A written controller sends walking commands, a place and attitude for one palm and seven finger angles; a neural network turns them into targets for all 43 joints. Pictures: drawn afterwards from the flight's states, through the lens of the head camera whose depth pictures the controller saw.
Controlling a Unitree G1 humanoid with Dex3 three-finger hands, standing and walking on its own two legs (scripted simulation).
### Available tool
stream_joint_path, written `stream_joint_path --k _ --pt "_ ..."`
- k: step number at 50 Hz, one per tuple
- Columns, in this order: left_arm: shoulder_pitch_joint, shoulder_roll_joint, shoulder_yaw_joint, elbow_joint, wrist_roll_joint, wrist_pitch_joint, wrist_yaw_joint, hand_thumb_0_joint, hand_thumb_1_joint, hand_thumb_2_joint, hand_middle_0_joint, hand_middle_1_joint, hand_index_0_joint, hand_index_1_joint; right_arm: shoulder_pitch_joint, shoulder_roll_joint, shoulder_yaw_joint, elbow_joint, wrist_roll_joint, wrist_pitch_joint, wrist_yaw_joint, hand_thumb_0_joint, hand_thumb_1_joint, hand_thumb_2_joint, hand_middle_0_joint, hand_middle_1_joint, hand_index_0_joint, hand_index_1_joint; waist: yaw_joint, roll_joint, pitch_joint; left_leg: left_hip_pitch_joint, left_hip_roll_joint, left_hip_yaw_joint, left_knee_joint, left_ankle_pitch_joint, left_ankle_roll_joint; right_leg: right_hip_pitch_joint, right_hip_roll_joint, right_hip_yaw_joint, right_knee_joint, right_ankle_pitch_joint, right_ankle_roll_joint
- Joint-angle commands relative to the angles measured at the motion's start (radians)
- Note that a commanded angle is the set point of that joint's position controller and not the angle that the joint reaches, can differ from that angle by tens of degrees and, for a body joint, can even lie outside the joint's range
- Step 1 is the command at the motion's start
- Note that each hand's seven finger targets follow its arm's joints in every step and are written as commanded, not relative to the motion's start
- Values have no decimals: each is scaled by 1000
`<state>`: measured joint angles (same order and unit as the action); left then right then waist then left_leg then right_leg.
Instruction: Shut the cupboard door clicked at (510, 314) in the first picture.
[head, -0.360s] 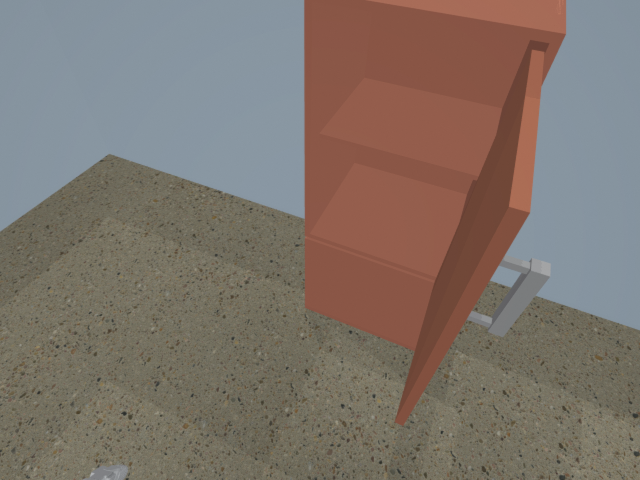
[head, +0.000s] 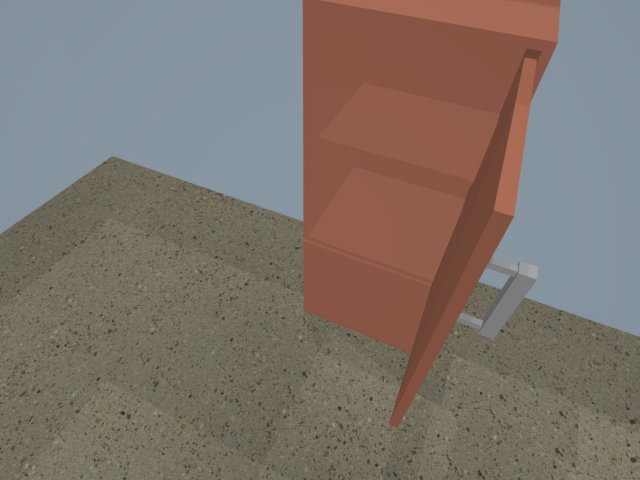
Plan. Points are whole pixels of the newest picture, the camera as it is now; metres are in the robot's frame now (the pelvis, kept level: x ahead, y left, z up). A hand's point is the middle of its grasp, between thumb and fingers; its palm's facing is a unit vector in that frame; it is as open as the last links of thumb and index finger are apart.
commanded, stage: stand and wait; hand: left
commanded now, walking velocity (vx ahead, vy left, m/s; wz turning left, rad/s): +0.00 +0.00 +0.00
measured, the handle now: (489, 297) +0.34 -0.19 +0.07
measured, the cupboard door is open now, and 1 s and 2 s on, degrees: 90 90 90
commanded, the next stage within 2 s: look at it before walking up in 0.46 s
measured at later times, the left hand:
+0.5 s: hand out of the picture +0.06 +0.22 -0.16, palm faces -0.01 -0.95 -0.31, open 7.4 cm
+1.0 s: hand out of the picture +0.06 +0.21 -0.16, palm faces -0.01 -0.95 -0.31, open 7.4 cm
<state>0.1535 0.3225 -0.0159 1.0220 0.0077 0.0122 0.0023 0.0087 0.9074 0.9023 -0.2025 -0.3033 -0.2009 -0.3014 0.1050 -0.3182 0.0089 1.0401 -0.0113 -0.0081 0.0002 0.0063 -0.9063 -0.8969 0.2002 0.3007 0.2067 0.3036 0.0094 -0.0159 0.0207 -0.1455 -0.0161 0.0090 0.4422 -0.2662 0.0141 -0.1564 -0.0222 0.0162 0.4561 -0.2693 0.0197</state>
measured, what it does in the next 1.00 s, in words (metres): stands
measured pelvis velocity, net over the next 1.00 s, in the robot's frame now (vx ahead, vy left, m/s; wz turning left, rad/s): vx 0.00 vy -0.02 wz -0.01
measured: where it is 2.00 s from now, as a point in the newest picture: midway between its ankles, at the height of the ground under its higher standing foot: outside the picture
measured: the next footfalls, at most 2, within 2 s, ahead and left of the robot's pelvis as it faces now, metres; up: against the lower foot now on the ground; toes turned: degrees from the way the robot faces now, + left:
none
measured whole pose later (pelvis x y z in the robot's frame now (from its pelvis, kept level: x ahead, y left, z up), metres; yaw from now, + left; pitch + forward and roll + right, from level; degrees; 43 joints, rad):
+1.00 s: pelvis +0.00 -0.02 +0.00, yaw +0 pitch -2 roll +0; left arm 0.17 0.31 0.00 1.09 0.01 0.00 0.01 0.01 0.91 0.90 -0.20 -0.30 -0.20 -0.30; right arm 0.14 -0.31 0.01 1.13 -0.01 -0.01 -0.01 0.01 -0.91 -0.90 0.20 0.30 0.21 0.30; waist 0.00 -0.01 0.02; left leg -0.12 0.02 0.00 0.37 -0.22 -0.02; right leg -0.13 0.01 0.01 0.39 -0.23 -0.01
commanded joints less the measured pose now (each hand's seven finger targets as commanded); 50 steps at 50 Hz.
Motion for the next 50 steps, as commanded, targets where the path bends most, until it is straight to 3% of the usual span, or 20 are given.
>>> stream_joint_path --k 1,28,39,50 --pt "-38 194 50 -55 3 -30 15 0 900 900 -200 -300 -200 -300 -42 -196 -45 -52 0 -24 -15 0 -900 -900 200 300 200 300 -10 24 -67 6 119 -84 -86 241 23 27 -94 68 -67 244 -40" --pt "-20 177 49 5 3 -37 17 0 900 900 -200 -300 -200 -300 -7 -177 -37 29 2 -20 -16 0 -900 -900 200 300 200 300 -8 5 -17 0 124 -86 -128 159 7 5 -98 94 -135 167 -44" --pt "-18 176 52 6 3 -40 17 0 900 900 -200 -300 -200 -300 1 -173 -36 32 1 -24 -18 0 -900 -900 200 300 200 300 -8 14 -43 17 129 -82 -125 208 4 27 -98 92 -126 232 -47" --pt "-12 172 51 10 3 -39 16 0 900 900 -200 -300 -200 -300 1 -170 -35 36 1 -21 -19 0 -900 -900 200 300 200 300 -8 25 -25 17 128 -82 -132 186 1 14 -96 96 -141 206 -46"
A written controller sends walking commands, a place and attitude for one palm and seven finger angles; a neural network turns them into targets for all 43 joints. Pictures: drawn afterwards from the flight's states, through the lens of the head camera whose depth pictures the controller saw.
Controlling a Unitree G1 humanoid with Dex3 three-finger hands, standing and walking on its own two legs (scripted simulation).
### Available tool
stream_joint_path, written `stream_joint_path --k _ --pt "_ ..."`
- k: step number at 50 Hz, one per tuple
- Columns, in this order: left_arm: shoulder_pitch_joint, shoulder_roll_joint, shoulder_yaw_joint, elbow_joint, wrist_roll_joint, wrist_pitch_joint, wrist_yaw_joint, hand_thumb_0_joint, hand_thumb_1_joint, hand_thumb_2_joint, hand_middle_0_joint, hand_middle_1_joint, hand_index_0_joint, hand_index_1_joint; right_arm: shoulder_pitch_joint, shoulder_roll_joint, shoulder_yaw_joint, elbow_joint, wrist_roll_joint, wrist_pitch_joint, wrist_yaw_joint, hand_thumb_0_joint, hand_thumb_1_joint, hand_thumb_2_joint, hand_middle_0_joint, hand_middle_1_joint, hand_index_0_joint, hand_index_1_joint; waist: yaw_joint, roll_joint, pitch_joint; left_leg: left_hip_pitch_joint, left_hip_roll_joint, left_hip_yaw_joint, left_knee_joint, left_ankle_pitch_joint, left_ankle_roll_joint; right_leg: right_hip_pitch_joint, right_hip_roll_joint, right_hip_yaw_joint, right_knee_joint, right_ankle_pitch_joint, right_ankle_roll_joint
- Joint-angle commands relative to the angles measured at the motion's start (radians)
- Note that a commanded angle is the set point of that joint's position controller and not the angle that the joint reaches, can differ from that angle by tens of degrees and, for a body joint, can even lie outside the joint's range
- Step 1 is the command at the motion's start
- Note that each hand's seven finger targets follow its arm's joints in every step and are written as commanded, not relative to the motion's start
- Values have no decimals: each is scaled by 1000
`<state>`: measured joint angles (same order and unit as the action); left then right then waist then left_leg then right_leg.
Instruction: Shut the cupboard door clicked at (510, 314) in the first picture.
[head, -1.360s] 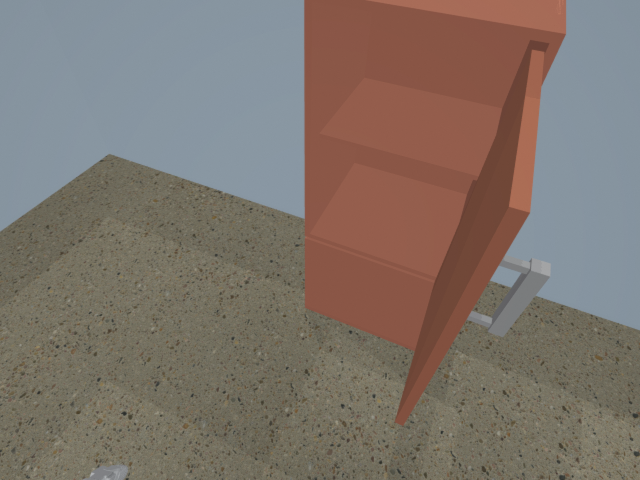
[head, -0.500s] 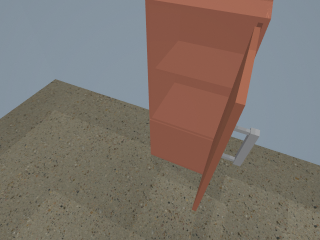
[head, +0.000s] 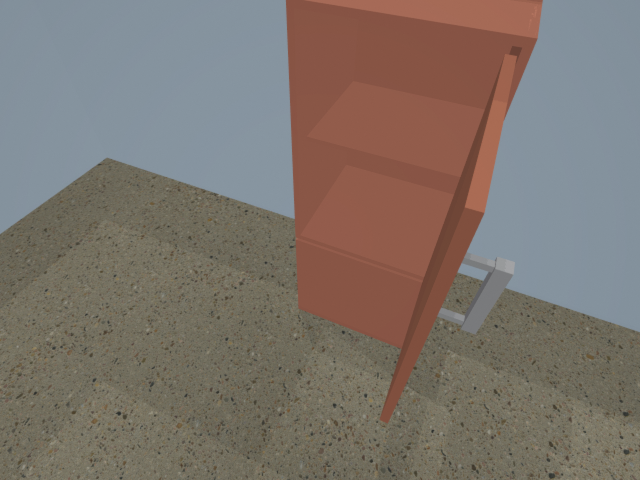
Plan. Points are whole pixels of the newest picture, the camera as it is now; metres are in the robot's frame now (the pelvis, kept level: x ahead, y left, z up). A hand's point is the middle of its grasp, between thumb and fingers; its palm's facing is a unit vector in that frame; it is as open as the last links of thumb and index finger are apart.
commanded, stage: look at it before walking up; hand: left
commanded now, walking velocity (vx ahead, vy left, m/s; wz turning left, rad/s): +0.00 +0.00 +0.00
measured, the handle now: (469, 293) +0.34 -0.17 +0.07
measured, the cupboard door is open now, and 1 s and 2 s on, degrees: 90 90 90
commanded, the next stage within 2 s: walk around to get in front in 0.28 s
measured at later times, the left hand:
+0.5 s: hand out of the picture +0.06 +0.23 -0.16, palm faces -0.02 -0.95 -0.31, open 7.4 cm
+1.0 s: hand out of the picture +0.05 +0.14 -0.16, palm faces -0.19 -0.95 -0.26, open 7.4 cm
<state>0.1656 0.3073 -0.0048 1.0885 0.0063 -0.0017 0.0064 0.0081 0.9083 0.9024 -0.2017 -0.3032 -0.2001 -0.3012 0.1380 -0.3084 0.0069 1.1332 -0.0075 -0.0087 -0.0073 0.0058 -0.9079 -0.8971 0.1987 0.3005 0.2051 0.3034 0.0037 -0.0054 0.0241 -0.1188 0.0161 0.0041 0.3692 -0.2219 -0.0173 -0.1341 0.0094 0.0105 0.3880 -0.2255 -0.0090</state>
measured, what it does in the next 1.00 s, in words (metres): lifts its left foot, turning right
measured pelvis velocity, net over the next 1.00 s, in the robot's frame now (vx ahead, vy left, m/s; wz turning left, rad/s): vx -0.02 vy -0.04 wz -0.29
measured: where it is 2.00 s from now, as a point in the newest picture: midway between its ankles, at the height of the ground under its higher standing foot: outside the picture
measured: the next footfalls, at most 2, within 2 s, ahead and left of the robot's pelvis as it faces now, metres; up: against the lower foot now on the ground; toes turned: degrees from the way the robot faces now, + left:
left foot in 1.44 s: +0.10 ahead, +0.10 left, +0.00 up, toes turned -32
right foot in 2.00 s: -0.09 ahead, -0.05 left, +0.00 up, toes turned -59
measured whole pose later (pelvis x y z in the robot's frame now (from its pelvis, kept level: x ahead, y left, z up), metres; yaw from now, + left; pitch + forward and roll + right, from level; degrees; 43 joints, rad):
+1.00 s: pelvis -0.02 -0.04 -0.01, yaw -17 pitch +0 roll +2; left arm 0.30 0.17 0.05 0.95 0.01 0.03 0.00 0.01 0.91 0.90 -0.20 -0.30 -0.20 -0.30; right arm 0.15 -0.24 -0.06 0.98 -0.01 0.05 -0.02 0.01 -0.91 -0.90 0.20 0.30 0.20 0.30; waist 0.04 0.02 0.07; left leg -0.49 0.06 0.00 1.12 -0.33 -0.08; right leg -0.26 0.08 0.04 0.49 -0.23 -0.10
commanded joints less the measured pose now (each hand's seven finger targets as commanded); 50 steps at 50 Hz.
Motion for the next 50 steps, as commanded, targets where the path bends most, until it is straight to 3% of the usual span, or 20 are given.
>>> stream_joint_path --k 1,20,24,28,30,31,32,33,34,35,37,38,39,40,41,42,44,45,47,50 --pt "-22 188 39 -56 4 -25 12 0 900 900 -200 -300 -200 -300 -35 -179 -33 -58 -2 -21 -11 0 -900 -900 200 300 200 300 -2 8 -29 -6 97 -77 -58 144 33 -9 -127 104 -74 166 -18" --pt "-16 182 39 -49 4 -24 12 0 900 900 -200 -300 -200 -300 -26 -177 -33 -52 -2 -22 -16 0 -900 -900 200 300 200 300 -3 11 -31 14 106 -69 -67 172 31 -8 -120 105 -71 198 -18" --pt "27 101 38 -57 3 8 15 0 900 900 -200 -300 -200 -300 38 -87 -30 -57 -5 -5 -25 0 -900 -900 200 300 200 300 -6 13 -32 26 118 -10 4 214 15 -55 -107 121 9 306 -17" --pt "39 106 59 -105 7 27 9 0 900 900 -200 -300 -200 -300 51 -116 -59 -109 -6 9 -35 0 -900 -900 200 300 200 300 -11 38 -43 39 161 3 46 227 31 -137 -73 122 118 318 -20" --pt "43 92 66 -129 9 35 2 0 900 900 -200 -300 -200 -300 47 -128 -72 -134 -7 14 -37 0 -900 -900 200 300 200 300 -9 83 -26 27 206 -14 29 199 57 -192 -36 99 201 239 -10" --pt "46 82 68 -138 9 38 -2 0 900 900 -200 -300 -200 -300 40 -135 -78 -147 -7 14 -37 0 -900 -900 200 300 200 300 -5 128 -22 11 242 -31 12 200 81 -213 -18 78 269 150 -4" --pt "52 69 70 -148 9 42 -5 0 900 900 -200 -300 -200 -300 32 -141 -83 -156 -7 13 -35 0 -900 -900 200 300 200 300 0 170 -14 -3 293 -59 -10 223 117 -237 -2 50 360 -34 4" --pt "55 52 75 -161 11 48 -8 0 900 900 -200 -300 -200 -300 27 -139 -87 -166 -10 10 -33 0 -900 -900 200 300 200 300 3 198 -3 -29 338 -70 -37 249 156 -251 -2 11 459 -200 15" --pt "58 41 80 -171 11 51 -11 0 900 900 -200 -300 -200 -300 14 -132 -89 -179 -12 8 -32 0 -900 -900 200 300 200 300 8 204 2 -62 363 -69 -41 278 179 -239 -21 9 506 -264 16" --pt "78 36 84 -176 11 51 -14 0 900 900 -200 -300 -200 -300 -14 -130 -92 -195 -14 8 -32 0 -900 -900 200 300 200 300 25 204 12 -93 366 -38 -15 291 176 -214 -46 15 490 -272 12" --pt "169 29 90 -164 14 42 -20 0 900 900 -200 -300 -200 -300 -56 -129 -97 -213 -15 12 -29 0 -900 -900 200 300 200 300 75 136 -17 -142 315 54 135 233 107 -93 -50 -9 309 -125 7" --pt "229 56 98 -148 21 31 -17 0 900 900 -200 -300 -200 -300 -59 -106 -96 -221 -10 19 -26 0 -900 -900 200 300 200 300 104 5 -16 -211 227 130 335 97 35 -16 -77 43 112 76 1" --pt "252 172 119 -152 34 13 1 0 900 900 -200 -300 -200 -300 -19 -12 -81 -249 -5 25 -21 0 -900 -900 200 300 200 300 90 -371 -16 -430 47 178 627 -329 -40 38 -311 462 -78 319 -59" --pt "265 178 113 -156 13 17 12 0 900 900 -200 -300 -200 -300 -30 -28 -82 -263 -4 31 -26 0 -900 -900 200 300 200 300 85 -300 -29 -438 18 22 734 -387 -34 -2 -360 549 -111 443 -120" --pt "220 150 114 -168 12 19 18 0 900 900 -200 -300 -200 -300 -12 -29 -88 -252 -2 36 -24 0 -900 -900 200 300 200 300 53 -200 -19 -440 55 -28 774 -310 -25 -14 -343 454 -109 302 -159" --pt "178 126 117 -185 12 16 21 0 900 900 -200 -300 -200 -300 -25 -26 -88 -250 -4 35 -22 0 -900 -900 200 300 200 300 45 -217 -5 -452 62 -22 790 -261 -27 -50 -293 469 -112 250 -138" --pt "119 74 102 -205 8 9 16 0 900 900 -200 -300 -200 -300 -21 -36 -91 -228 -8 31 -20 0 -900 -900 200 300 200 300 21 -122 32 -449 75 -40 806 -142 -41 -83 -240 397 -102 245 -131" --pt "125 71 102 -208 6 6 14 0 900 900 -200 -300 -200 -300 -6 -24 -92 -222 -9 32 -19 0 -900 -900 200 300 200 300 15 -80 8 -443 70 -37 797 -114 -47 -62 -223 369 -94 259 -130" --pt "152 71 107 -202 4 0 14 0 900 900 -200 -300 -200 -300 14 -14 -92 -214 -10 33 -20 0 -900 -900 200 300 200 300 16 -48 -50 -452 63 -36 776 -85 -57 11 -199 344 -72 304 -117" --pt "180 67 111 -198 5 1 12 0 900 900 -200 -300 -200 -300 2 -10 -93 -226 -12 36 -26 0 -900 -900 200 300 200 300 25 -61 -71 -483 55 -47 765 -77 -65 45 -190 366 -73 294 -114"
